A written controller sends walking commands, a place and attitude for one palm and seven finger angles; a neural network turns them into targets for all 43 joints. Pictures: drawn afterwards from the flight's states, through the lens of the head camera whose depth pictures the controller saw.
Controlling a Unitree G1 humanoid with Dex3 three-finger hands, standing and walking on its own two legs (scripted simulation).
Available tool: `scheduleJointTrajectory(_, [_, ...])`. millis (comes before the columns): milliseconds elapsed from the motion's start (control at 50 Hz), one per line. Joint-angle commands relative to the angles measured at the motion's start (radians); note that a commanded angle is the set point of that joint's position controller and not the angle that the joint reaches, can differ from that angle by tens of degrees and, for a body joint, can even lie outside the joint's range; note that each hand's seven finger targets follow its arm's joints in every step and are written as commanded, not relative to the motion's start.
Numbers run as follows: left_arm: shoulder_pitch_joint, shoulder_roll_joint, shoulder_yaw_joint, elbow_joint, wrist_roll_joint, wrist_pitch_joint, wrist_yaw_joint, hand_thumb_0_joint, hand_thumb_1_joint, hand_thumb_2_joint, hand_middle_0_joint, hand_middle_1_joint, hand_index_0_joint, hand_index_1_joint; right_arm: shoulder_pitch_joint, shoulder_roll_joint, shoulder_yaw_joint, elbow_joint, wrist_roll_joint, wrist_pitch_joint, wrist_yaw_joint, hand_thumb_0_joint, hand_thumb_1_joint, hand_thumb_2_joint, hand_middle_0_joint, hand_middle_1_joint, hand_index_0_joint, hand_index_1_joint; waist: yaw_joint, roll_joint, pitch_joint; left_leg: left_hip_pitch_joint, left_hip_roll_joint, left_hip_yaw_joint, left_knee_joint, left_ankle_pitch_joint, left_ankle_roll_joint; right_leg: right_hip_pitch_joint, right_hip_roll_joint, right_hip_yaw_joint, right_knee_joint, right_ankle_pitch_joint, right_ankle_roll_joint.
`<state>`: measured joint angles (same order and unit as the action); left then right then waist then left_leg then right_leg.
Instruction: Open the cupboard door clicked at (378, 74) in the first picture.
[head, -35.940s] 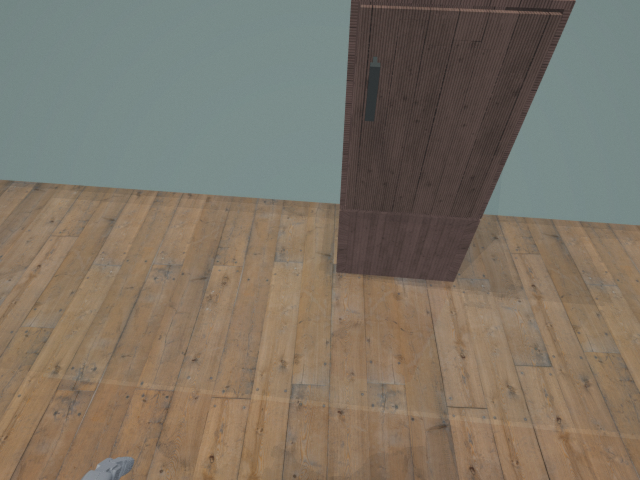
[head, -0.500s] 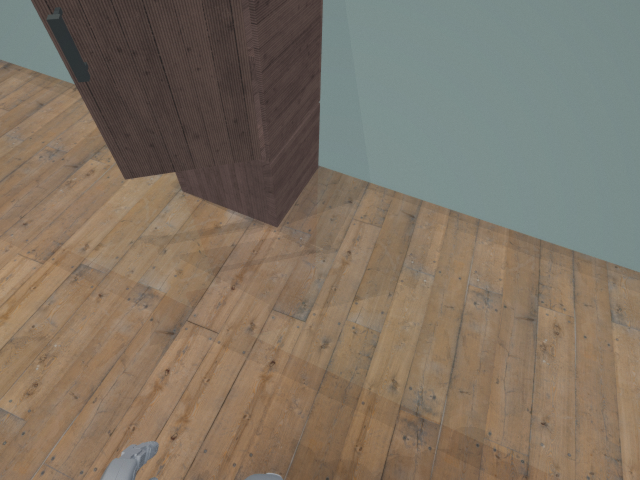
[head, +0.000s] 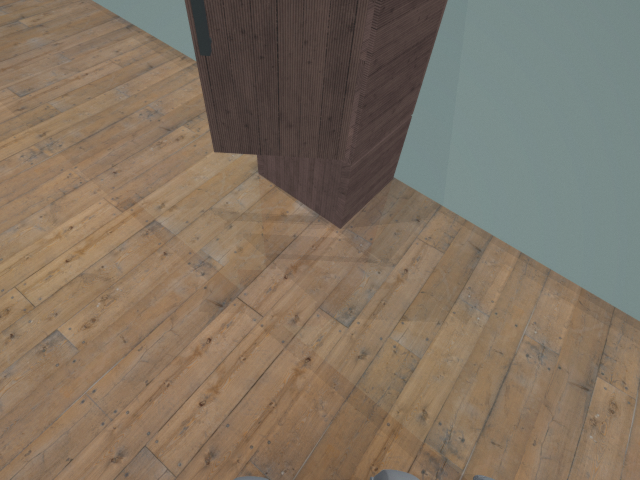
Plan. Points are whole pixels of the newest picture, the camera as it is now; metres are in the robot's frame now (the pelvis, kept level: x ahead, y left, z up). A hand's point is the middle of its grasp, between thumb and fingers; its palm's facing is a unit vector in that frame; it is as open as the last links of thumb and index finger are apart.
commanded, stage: take the last steps up to it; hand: left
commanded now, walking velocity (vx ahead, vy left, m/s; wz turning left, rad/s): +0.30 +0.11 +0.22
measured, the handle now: (202, 20) +1.02 +0.35 +0.03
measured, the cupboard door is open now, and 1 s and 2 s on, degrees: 39 39 39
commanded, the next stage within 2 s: come to a stop and stand still in 1.40 s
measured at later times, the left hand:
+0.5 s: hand out of the picture +0.00 +0.22 -0.19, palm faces +0.20 -0.97 -0.13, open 7.4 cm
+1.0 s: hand (186, 296) +0.40 +0.26 -0.15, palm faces -0.01 -0.98 -0.20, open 7.3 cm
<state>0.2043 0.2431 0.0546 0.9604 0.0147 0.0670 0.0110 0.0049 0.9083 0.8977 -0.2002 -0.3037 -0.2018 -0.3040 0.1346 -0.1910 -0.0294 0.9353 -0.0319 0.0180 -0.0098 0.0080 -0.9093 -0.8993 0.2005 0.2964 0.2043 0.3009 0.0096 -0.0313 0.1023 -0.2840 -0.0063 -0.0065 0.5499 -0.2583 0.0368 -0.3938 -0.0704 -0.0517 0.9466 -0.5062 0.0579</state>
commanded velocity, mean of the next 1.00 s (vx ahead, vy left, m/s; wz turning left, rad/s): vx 0.30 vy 0.03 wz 0.02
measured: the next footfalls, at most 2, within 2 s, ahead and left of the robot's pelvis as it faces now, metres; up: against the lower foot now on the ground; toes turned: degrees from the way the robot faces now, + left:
right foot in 0.14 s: +0.04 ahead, -0.14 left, +0.00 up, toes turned -2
left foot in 0.46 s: +0.16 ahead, +0.18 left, +0.00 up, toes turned +13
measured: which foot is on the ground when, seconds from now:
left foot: down 0.00-0.12, up 0.14-0.44, down 0.46-0.98, up 1.00-1.00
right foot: up 0.00-0.12, down 0.14-0.48, up 0.50-0.96, down 0.98-1.00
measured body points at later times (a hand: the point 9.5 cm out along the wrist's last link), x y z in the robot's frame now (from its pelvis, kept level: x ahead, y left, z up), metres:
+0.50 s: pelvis +0.09 +0.06 -0.01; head +0.11 +0.09 +0.44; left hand -0.01 +0.27 -0.17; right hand +0.19 -0.18 -0.14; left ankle +0.12 +0.17 -0.74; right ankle +0.01 -0.13 -0.72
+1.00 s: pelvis +0.26 +0.08 -0.01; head +0.28 +0.07 +0.44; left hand +0.40 +0.31 -0.14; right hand +0.14 -0.12 -0.16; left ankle +0.13 +0.17 -0.73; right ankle +0.33 -0.02 -0.74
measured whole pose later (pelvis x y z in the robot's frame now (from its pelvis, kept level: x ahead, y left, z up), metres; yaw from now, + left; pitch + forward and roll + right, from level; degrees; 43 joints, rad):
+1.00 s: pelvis +0.26 +0.08 -0.01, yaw +3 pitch -1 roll +1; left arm 0.05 0.19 0.05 0.95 0.03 -0.03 -0.02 0.00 0.91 0.90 -0.20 -0.30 -0.20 -0.30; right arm 0.48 -0.12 -0.02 1.17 -0.03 -0.04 -0.01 0.01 -0.91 -0.90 0.20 0.30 0.20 0.30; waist -0.07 -0.01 0.06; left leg -0.04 0.03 0.16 0.56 -0.45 0.01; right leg -0.37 -0.05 -0.11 0.59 -0.19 -0.05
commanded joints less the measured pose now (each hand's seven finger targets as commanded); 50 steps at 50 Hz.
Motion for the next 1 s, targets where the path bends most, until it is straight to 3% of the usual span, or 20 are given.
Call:
scheduleJointTrajectory(0, [0.03,0.032,0.009,-0.066,0.0,-0.043,-0.012,0.0,0.9,0.9,-0.2,-0.3,-0.2,-0.3,0.051,-0.203,-0.052,-0.032,0.003,-0.01,-0.017,0.0,-0.9,-0.9,0.2,0.3,0.2,0.3,-0.017,0.215,-0.167,0.088,0.215,-0.205,-0.207,0.139,0.124,0.076,0.033,-0.024,-0.159,0.027,-0.011])
scheduleJointTrajectory(60, [0.132,0.041,0.018,-0.025,0.008,-0.06,-0.02,0.0,0.9,0.9,-0.2,-0.3,-0.2,-0.3,0.014,-0.189,-0.053,-0.031,0.008,-0.003,-0.006,0.0,-0.9,-0.9,0.2,0.3,0.2,0.3,0.035,0.149,-0.102,-0.125,0.146,-0.195,-0.182,-0.274,0.074,0.305,0.06,-0.057,-0.413,0.138,-0.026])
scheduleJointTrajectory(80, [0.192,0.076,0.03,-0.009,0.016,-0.07,-0.016,0.0,0.9,0.9,-0.2,-0.3,-0.2,-0.3,0.004,-0.15,-0.05,-0.039,0.014,-0.004,-0.001,0.0,-0.9,-0.9,0.2,0.3,0.2,0.3,0.07,0.021,-0.075,-0.263,0.066,-0.135,-0.033,-0.347,0.035,0.42,-0.012,0.043,-0.557,0.043,-0.049])
scheduleJointTrajectory(100, [0.246,0.166,0.052,-0.003,0.029,-0.077,-0.005,0.0,0.9,0.9,-0.2,-0.3,-0.2,-0.3,-0.009,-0.076,-0.037,-0.071,0.023,-0.006,0.008,0.0,-0.9,-0.9,0.2,0.3,0.2,0.3,0.104,-0.306,-0.035,-0.474,-0.06,0.013,0.267,-0.364,-0.029,0.475,-0.279,0.415,-0.762,-0.241,-0.143])
scheduleJointTrajectory(120, [0.239,0.19,0.049,-0.019,0.015,-0.083,0.003,0.0,0.9,0.9,-0.2,-0.3,-0.2,-0.3,-0.081,-0.131,-0.044,-0.101,0.01,-0.005,0.019,0.0,-0.9,-0.9,0.2,0.3,0.2,0.3,0.113,-0.288,0.044,-0.485,-0.007,-0.036,0.486,-0.307,-0.03,0.301,-0.422,0.583,-0.895,-0.35,-0.216])
scheduleJointTrajectory(140, [0.172,0.173,0.047,-0.037,0.008,-0.084,0.004,0.0,0.9,0.9,-0.2,-0.3,-0.2,-0.3,-0.1,-0.137,-0.052,-0.114,0.004,-0.003,0.03,0.0,-0.9,-0.9,0.2,0.3,0.2,0.3,0.067,-0.137,0.086,-0.476,0.035,-0.062,0.544,-0.212,-0.03,0.237,-0.425,0.521,-0.906,-0.287,-0.235])
scheduleJointTrajectory(200, [0.094,0.089,0.023,-0.04,0.006,-0.12,0.0,0.0,0.9,0.9,-0.2,-0.3,-0.2,-0.3,-0.026,-0.117,-0.058,-0.056,0.001,0.003,0.044,0.0,-0.9,-0.9,0.2,0.3,0.2,0.3,0.002,-0.197,0.053,-0.389,0.084,-0.045,0.586,-0.018,-0.057,0.184,-0.283,0.264,-0.853,-0.051,-0.159])
scheduleJointTrajectory(340, [0.204,0.124,0.032,0.044,0.018,-0.135,-0.006,0.0,0.9,0.9,-0.2,-0.3,-0.2,-0.3,-0.055,-0.026,-0.037,-0.051,0.014,-0.032,0.063,0.0,-0.9,-0.9,0.2,0.3,0.2,0.3,0.049,-0.119,-0.05,-0.189,0.047,0.104,0.122,-0.038,-0.066,0.311,-0.252,0.054,-0.743,0.266,-0.154])
scheduleJointTrajectory(400, [0.203,0.117,0.034,0.067,0.01,-0.122,-0.01,0.0,0.9,0.9,-0.2,-0.3,-0.2,-0.3,0.075,-0.042,-0.032,-0.002,0.008,-0.056,0.05,0.0,-0.9,-0.9,0.2,0.3,0.2,0.3,0.001,-0.102,-0.092,0.072,-0.01,0.168,-0.088,0.029,-0.05,0.228,-0.196,-0.012,-0.595,0.303,-0.114])
scheduleJointTrajectory(420, [0.199,0.094,0.028,0.064,0.007,-0.119,-0.016,0.0,0.9,0.9,-0.2,-0.3,-0.2,-0.3,0.178,-0.096,-0.044,0.032,0.006,-0.065,0.039,0.0,-0.9,-0.9,0.2,0.3,0.2,0.3,-0.046,0.003,-0.142,0.246,0.019,0.121,-0.121,0.005,-0.031,0.137,-0.157,-0.058,-0.425,0.322,-0.084])
scheduleJointTrajectory(440, [0.208,0.029,0.017,0.044,0.002,-0.116,-0.022,0.0,0.9,0.9,-0.2,-0.3,-0.2,-0.3,0.313,-0.207,-0.074,0.061,-0.001,-0.071,0.026,0.0,-0.9,-0.9,0.2,0.3,0.2,0.3,-0.097,0.239,-0.231,0.452,0.253,-0.191,-0.148,-0.027,0.048,-0.079,-0.049,-0.138,-0.154,0.123,-0.034])
scheduleJointTrajectory(460, [0.133,-0.002,0.004,-0.006,0.003,-0.114,-0.018,0.0,0.9,0.9,-0.2,-0.3,-0.2,-0.3,0.436,-0.265,-0.087,0.082,-0.002,-0.064,0.005,0.0,-0.9,-0.9,0.2,0.3,0.2,0.3,-0.143,0.339,-0.25,0.491,0.403,-0.405,-0.281,-0.045,0.137,-0.226,0.014,-0.105,0.093,-0.108,-0.027])
scheduleJointTrajectory(480, [0.062,0.006,0.005,-0.024,0.007,-0.111,-0.014,0.0,0.9,0.9,-0.2,-0.3,-0.2,-0.3,0.418,-0.255,-0.081,0.091,-0.004,-0.057,-0.003,0.0,-0.9,-0.9,0.2,0.3,0.2,0.3,-0.139,0.254,-0.177,0.415,0.43,-0.411,-0.308,-0.073,0.17,-0.28,-0.027,-0.019,0.228,-0.082,-0.054])
scheduleJointTrajectory(540, [0.032,-0.009,0.008,0.011,0.011,-0.104,-0.027,0.0,0.9,0.9,-0.2,-0.3,-0.2,-0.3,0.251,-0.131,-0.041,0.07,0.002,-0.079,-0.011,0.0,-0.9,-0.9,0.2,0.3,0.2,0.3,-0.055,0.148,-0.031,0.125,0.344,-0.208,-0.349,-0.01,0.121,-0.231,-0.094,0.031,0.257,0.126,-0.056])
scheduleJointTrajectory(600, [0.072,-0.03,0.009,0.027,0.009,-0.09,-0.034,0.0,0.9,0.9,-0.2,-0.3,-0.2,-0.3,0.256,-0.096,-0.029,0.094,0.008,-0.099,-0.016,0.0,-0.9,-0.9,0.2,0.3,0.2,0.3,-0.018,0.148,-0.049,0.155,0.289,-0.072,-0.371,0.168,0.104,-0.208,-0.073,0.022,0.178,0.238,-0.047])
scheduleJointTrajectory(860, [-0.185,-0.02,0.001,-0.066,0.007,-0.085,-0.037,0.0,0.9,0.9,-0.2,-0.3,-0.2,-0.3,0.362,-0.086,-0.019,0.172,-0.006,-0.09,-0.018,0.0,-0.9,-0.9,0.2,0.3,0.2,0.3,-0.053,0.096,0.025,0.227,0.305,0.006,-0.324,0.371,0.119,-0.101,-0.01,-0.038,-0.267,0.29,-0.074])
scheduleJointTrajectory(920, [-0.034,0.008,0.012,-0.024,0.009,-0.1,-0.035,0.0,0.9,0.9,-0.2,-0.3,-0.2,-0.3,0.361,-0.09,-0.016,0.186,0.001,-0.084,-0.018,0.0,-0.9,-0.9,0.2,0.3,0.2,0.3,0.018,0.056,-0.06,0.175,0.24,0.064,-0.097,0.494,0.073,0.2,0.05,-0.078,-0.416,0.338,-0.101])
scheduleJointTrajectory(940, [0.119,0.059,0.03,0.026,0.013,-0.112,-0.026,0.0,0.9,0.9,-0.2,-0.3,-0.2,-0.3,0.337,-0.076,-0.016,0.177,0.012,-0.088,-0.011,0.0,-0.9,-0.9,0.2,0.3,0.2,0.3,0.085,-0.018,-0.134,0.021,0.185,0.101,0.108,0.442,0.036,0.459,-0.011,0.022,-0.437,0.382,-0.141])
scheduleJointTrajectory(960, [0.276,0.148,0.056,0.071,0.016,-0.124,-0.015,0.0,0.9,0.9,-0.2,-0.3,-0.2,-0.3,0.345,-0.037,-0.013,0.149,0.026,-0.091,-0.006,0.0,-0.9,-0.9,0.2,0.3,0.2,0.3,0.125,-0.208,-0.252,-0.224,0.048,0.189,0.399,0.039,-0.021,0.707,-0.272,0.349,-0.509,0.479,-0.248])
scheduleJointTrajectory(980, [0.309,0.183,0.058,0.08,-0.007,-0.122,-0.01,0.0,0.9,0.9,-0.2,-0.3,-0.2,-0.3,0.301,-0.058,-0.016,0.124,0.03,-0.085,-0.006,0.0,-0.9,-0.9,0.2,0.3,0.2,0.3,0.123,-0.187,-0.26,-0.303,0.023,0.106,0.653,-0.354,-0.028,0.652,-0.402,0.504,-0.634,0.511,-0.333])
